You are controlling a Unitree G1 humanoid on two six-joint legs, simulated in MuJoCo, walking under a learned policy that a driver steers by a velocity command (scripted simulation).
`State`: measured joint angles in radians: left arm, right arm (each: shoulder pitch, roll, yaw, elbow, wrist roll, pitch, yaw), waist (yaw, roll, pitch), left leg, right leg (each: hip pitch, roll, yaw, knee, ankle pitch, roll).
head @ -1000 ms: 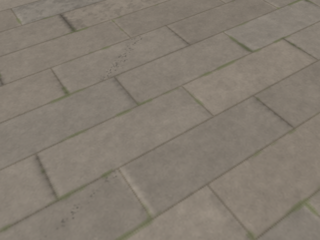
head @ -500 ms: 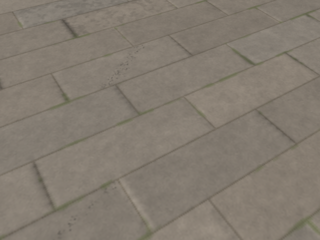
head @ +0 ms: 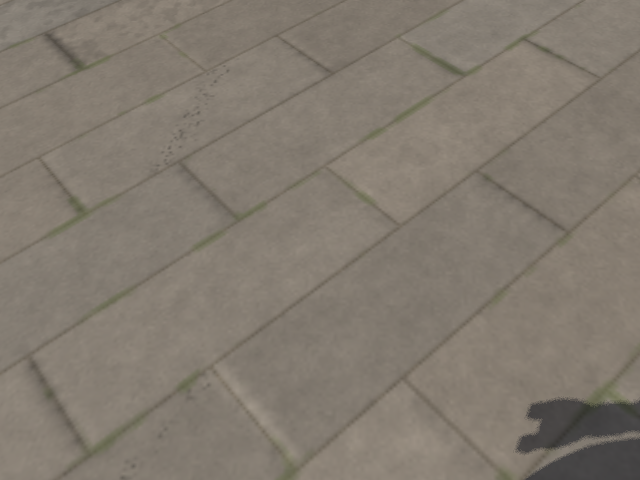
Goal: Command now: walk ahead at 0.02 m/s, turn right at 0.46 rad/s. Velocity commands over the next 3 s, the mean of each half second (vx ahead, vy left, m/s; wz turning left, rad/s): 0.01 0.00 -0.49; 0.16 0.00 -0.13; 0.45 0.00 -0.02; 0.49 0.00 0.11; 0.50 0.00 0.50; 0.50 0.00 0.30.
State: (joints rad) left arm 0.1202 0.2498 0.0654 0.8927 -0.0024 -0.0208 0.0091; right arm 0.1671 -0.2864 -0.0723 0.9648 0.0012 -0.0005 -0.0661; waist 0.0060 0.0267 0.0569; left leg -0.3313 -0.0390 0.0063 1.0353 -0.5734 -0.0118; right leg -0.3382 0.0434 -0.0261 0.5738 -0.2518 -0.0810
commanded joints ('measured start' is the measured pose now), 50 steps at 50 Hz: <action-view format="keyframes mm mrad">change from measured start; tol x16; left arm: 1 6 159 38 -70 -16 -28 8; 50 231 156 24 -59 -10 -53 3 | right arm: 1 -9 -98 -22 -73 5 -20 2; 38 44 -151 -2 -118 20 -31 48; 50 -162 -38 23 -223 13 -111 107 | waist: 1 -2 -49 -91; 18 -35 -187 -148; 22 18 216 -149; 38 -11 121 -40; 41 79 -241 -57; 50 60 -150 32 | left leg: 1 -290 46 -99 152 46 -20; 19 150 18 -78 -693 429 -24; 22 241 458 -563 -767 729 288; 33 218 242 -199 -719 687 225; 38 48 208 -245 -756 117 177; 42 -417 42 -10 -169 -18 33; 45 -522 129 -52 -43 152 61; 50 -316 108 27 -295 402 16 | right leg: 1 260 -292 394 -245 484 -200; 13 142 -196 434 -278 207 -145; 18 152 -165 500 -195 319 -97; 22 -219 93 232 400 -423 82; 26 -207 57 231 612 -198 142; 38 252 -6 1 -195 -39 78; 42 405 -407 612 -416 -283 -217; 50 314 -234 217 -454 92 -114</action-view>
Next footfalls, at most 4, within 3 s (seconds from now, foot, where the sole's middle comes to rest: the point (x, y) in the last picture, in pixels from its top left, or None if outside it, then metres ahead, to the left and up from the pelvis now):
0.40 left None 0.11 0.14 -0.77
0.78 right None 0.01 -0.09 -0.77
1.18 left None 0.36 0.08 -0.77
1.74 right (464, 408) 0.60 -0.24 -0.77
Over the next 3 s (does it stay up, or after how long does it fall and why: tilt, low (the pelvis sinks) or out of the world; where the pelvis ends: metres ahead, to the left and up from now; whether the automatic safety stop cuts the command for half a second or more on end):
stays up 1.18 -0.18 0.01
